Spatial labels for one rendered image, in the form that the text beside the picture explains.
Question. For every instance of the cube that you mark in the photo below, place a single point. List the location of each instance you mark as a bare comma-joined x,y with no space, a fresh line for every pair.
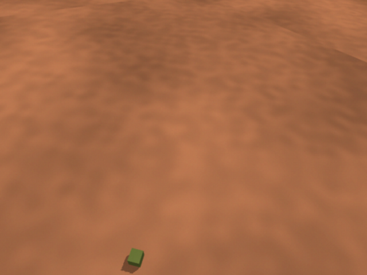
136,257

